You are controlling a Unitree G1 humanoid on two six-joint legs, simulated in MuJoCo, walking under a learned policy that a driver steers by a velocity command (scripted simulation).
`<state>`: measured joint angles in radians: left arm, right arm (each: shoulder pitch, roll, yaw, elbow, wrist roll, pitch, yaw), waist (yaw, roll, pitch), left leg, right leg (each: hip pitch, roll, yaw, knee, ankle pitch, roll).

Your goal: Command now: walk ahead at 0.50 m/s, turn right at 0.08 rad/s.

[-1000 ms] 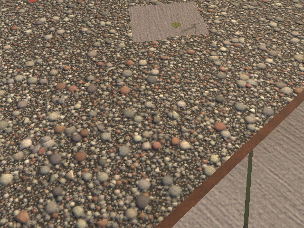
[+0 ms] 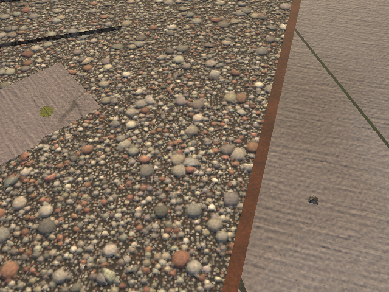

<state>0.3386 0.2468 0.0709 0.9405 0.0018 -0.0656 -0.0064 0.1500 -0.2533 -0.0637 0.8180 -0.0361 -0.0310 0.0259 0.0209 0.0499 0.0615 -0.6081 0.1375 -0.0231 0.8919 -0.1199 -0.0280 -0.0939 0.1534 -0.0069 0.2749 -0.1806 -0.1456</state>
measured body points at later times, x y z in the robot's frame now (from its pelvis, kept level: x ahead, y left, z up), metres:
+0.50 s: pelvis +0.28 +0.07 -0.05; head +0.32 +0.08 +0.40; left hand +0.32 +0.34 -0.18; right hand +0.40 -0.19 -0.18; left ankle +0.30 +0.11 -0.79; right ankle +0.24 -0.08 -0.63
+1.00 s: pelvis +0.41 +0.04 -0.05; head +0.43 +0.05 +0.40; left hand +0.47 +0.35 -0.12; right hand +0.60 -0.20 -0.17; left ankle +0.30 +0.11 -0.79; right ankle +0.52 -0.05 -0.75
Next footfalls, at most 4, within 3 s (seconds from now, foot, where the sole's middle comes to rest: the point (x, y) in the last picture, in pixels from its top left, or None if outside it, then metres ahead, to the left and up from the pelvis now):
0.34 left None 0.34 0.11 -0.82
1.00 right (224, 266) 0.56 -0.02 -0.79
1.40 left None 0.38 0.16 -0.82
1.90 right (219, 271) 0.54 -0.01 -0.78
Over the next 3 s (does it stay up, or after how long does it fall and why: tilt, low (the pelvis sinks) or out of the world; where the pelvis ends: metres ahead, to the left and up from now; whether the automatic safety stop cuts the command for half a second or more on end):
stays up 0.56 0.29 -0.04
